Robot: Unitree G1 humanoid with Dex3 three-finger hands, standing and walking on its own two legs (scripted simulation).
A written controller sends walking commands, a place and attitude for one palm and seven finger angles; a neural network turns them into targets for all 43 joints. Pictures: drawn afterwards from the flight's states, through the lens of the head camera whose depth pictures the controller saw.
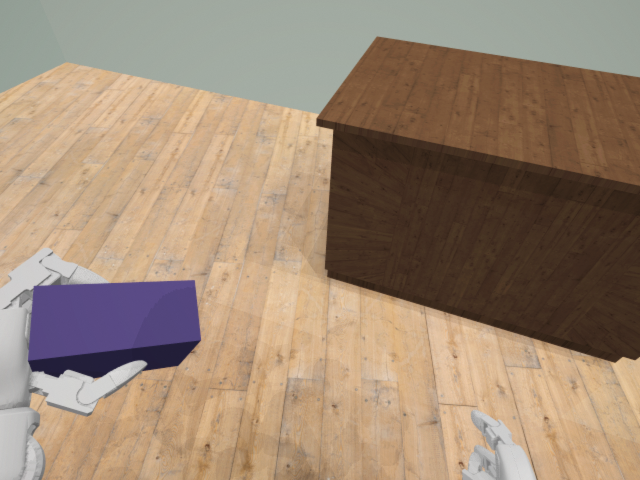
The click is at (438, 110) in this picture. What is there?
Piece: table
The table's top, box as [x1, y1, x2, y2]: [316, 36, 639, 194]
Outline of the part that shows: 316,118 316,125 639,194 639,77 377,36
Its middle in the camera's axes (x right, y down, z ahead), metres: +0.64 -0.38 +1.12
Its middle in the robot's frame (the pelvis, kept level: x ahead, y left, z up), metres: +1.12 -0.57 -0.04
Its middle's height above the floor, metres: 0.73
